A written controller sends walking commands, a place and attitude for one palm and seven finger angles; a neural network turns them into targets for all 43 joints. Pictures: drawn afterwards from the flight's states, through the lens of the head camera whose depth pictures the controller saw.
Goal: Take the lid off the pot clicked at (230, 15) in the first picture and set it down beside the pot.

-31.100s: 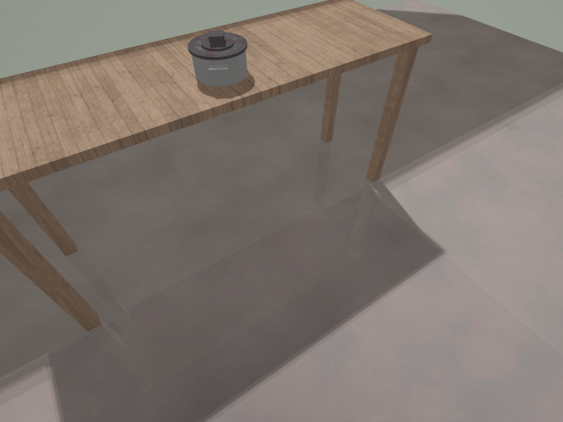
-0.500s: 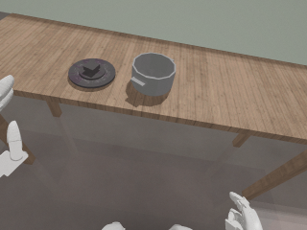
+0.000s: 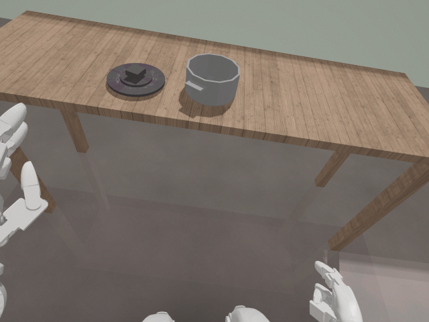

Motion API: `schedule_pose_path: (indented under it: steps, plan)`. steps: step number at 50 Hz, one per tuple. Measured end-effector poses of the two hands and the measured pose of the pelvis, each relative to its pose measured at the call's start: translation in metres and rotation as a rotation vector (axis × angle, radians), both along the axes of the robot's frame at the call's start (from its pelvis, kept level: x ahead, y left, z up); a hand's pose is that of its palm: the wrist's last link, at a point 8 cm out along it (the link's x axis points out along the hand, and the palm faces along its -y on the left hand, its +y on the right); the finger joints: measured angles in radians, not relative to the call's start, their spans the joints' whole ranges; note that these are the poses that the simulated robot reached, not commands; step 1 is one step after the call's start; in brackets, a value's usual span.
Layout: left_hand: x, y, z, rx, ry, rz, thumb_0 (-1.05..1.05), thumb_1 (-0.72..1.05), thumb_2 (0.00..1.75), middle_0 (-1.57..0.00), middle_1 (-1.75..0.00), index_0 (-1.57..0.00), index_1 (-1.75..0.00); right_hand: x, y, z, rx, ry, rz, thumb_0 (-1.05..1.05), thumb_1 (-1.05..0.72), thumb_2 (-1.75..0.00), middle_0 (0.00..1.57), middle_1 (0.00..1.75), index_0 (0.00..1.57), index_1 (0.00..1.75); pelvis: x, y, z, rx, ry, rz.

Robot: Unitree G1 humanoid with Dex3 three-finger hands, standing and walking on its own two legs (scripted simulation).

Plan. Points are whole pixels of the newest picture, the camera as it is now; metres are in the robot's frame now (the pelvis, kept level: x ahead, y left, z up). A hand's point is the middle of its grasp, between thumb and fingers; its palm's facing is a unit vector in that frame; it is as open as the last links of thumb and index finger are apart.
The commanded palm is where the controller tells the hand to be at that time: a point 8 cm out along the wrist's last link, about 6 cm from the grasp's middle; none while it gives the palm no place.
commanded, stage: stop stepping back and stand still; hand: left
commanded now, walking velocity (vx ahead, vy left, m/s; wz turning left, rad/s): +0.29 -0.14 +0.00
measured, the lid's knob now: (135, 71) +0.76 +0.25 +0.03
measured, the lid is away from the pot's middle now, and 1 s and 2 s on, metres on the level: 0.23 0.23 0.23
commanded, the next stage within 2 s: let the arm hang, fingers relaxed in 1.94 s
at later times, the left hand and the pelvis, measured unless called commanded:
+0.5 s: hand out of the picture +0.08 +0.25 +0.18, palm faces +0.36 -0.86 -0.36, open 7.5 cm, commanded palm +0.02 +0.29 +0.21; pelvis -0.11 +0.01 +0.01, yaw -1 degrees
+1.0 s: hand out of the picture +0.02 +0.22 -0.12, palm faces +0.02 -0.99 -0.15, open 7.4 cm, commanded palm none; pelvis -0.12 +0.04 +0.02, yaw +4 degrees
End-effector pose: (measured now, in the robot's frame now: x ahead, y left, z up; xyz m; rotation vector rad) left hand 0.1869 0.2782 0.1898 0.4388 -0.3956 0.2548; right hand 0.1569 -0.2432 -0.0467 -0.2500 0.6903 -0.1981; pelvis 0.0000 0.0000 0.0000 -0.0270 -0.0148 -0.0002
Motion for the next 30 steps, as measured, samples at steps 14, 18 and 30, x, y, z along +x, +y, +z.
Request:
schedule_pose_path:
  steps: [14,18,30]
  plan:
    - [-0.120,-0.006,0.037,0.079,-0.068,0.015,0.01,0.88,0.90,-0.22,-0.30,-0.21,-0.31,-0.106,0.000,-0.008,0.037,0.071,-0.011,0.01,-0.90,-0.90,0.20,0.30,0.21,0.30,-0.073,-0.005,0.008,-0.013,-0.020,0.000]
    - [-0.127,0.017,0.018,-0.019,-0.058,0.096,0.01,0.88,0.90,-0.22,-0.30,-0.21,-0.31,-0.122,-0.002,-0.001,-0.003,0.057,-0.028,0.01,-0.91,-0.90,0.20,0.30,0.21,0.30,-0.088,0.001,0.008,0.001,0.009,0.006]
    - [-0.166,0.018,0.024,0.086,0.028,0.063,0.02,0.88,0.90,-0.22,-0.30,-0.21,-0.31,-0.142,0.034,0.004,0.052,-0.046,0.042,0.01,-0.91,-0.90,0.20,0.30,0.20,0.30,-0.118,0.014,0.011,-0.011,-0.009,0.020]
